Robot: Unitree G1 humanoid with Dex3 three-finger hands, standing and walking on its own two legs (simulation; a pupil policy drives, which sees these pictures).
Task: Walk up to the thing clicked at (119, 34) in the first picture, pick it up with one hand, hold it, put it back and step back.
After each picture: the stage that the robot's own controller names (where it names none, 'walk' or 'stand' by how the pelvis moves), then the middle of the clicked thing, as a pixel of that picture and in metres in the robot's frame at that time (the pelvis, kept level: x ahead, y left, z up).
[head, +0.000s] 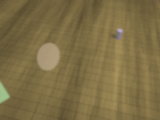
stand; (118, 34) +1.52 -0.46 -0.72
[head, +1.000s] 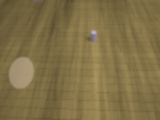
walk; (93, 36) +1.45 -0.04 -0.70
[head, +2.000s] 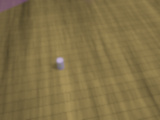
walk; (60, 63) +0.93 +0.24 -0.71
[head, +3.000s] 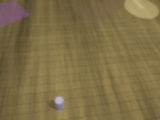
walk; (59, 103) +0.56 +0.16 -0.69
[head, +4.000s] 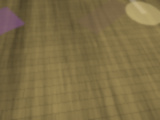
stand; out of the picture +0.35 +0.15 -0.70
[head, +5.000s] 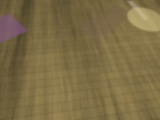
stand; out of the picture +0.31 +0.16 -0.72
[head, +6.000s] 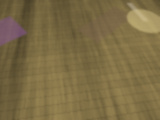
stand; out of the picture +0.31 +0.16 -0.73
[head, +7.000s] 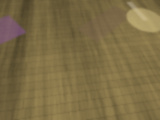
stand; out of the picture +0.30 +0.17 -0.73
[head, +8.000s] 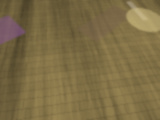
stand; out of the picture +0.30 +0.17 -0.73
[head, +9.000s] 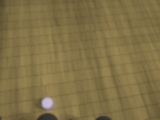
go down; (48, 104) +0.34 +0.16 -0.58
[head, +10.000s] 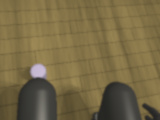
go down; (39, 73) +0.38 +0.19 -0.32
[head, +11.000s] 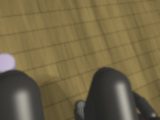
close in; (6, 65) +0.37 +0.22 -0.25
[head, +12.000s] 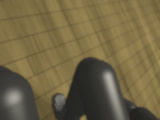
close; out of the picture +0.37 +0.23 -0.21
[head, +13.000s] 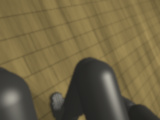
close; out of the picture +0.37 +0.25 -0.21
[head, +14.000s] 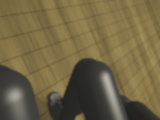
lift; out of the picture +0.35 +0.24 -0.23
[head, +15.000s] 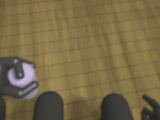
lift; (25, 82) +0.31 +0.19 -0.03
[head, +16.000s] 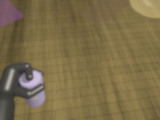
hold; (33, 89) +0.31 +0.17 +0.00
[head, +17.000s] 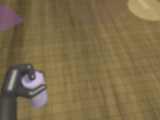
hold; (35, 89) +0.32 +0.17 -0.01
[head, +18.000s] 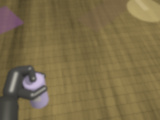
crouch; (36, 91) +0.31 +0.17 -0.01
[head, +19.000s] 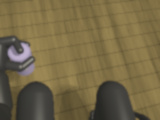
crouch; (22, 60) +0.40 +0.19 -0.11
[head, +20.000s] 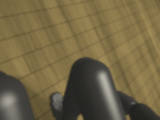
lower; out of the picture +0.38 +0.27 -0.22
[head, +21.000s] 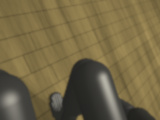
lower; out of the picture +0.38 +0.27 -0.22
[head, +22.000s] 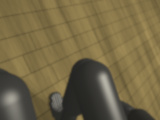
lower; out of the picture +0.38 +0.27 -0.22
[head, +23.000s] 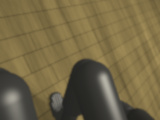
lower; out of the picture +0.37 +0.27 -0.22
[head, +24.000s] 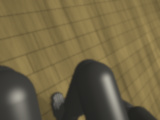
open; out of the picture +0.36 +0.25 -0.23
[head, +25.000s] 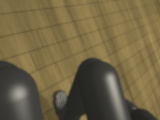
stand; out of the picture +0.35 +0.25 -0.22
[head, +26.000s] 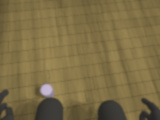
walk; (47, 91) +0.36 +0.19 -0.49
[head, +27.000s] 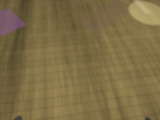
stand; out of the picture +0.32 +0.17 -0.66
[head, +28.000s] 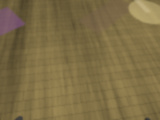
stand; out of the picture +0.32 +0.17 -0.67
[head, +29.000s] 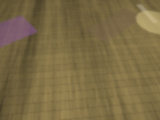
stand; out of the picture +0.34 +0.16 -0.72
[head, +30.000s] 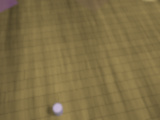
walk; (58, 109) +0.39 +0.14 -0.70
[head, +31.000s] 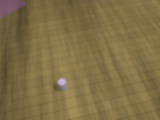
walk; (62, 84) +0.65 +0.20 -0.70
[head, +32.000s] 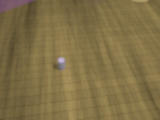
stand; (61, 63) +0.96 +0.20 -0.70
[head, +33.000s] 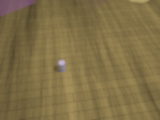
stand; (62, 66) +0.96 +0.19 -0.72
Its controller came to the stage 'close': yes
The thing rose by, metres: 0.70
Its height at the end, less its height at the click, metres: +0.00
